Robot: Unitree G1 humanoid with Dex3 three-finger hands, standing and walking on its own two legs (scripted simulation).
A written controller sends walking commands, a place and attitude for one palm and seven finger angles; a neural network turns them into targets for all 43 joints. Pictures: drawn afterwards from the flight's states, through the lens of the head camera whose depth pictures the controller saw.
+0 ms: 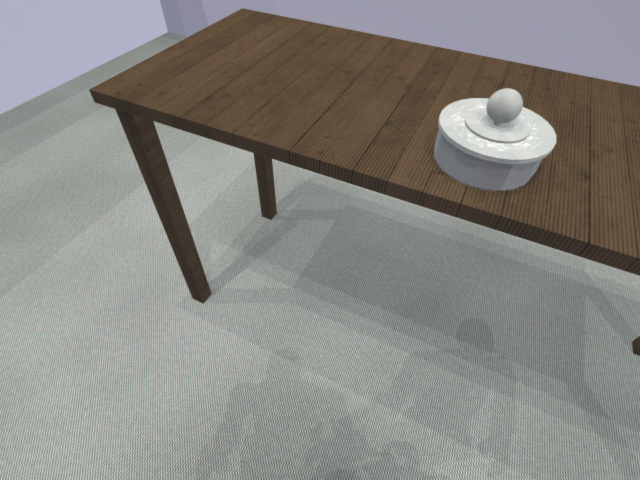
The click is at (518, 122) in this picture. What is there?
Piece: lid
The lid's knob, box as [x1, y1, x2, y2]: [486, 88, 522, 122]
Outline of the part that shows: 510,88 504,88 492,94 486,106 487,113 491,119 497,122 507,122 516,117 521,110 522,99 518,92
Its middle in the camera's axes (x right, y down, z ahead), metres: +0.29 -0.21 +0.62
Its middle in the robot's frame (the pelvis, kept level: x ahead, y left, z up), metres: +0.63 -0.26 +0.17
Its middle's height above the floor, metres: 0.94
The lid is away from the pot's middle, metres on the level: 0.00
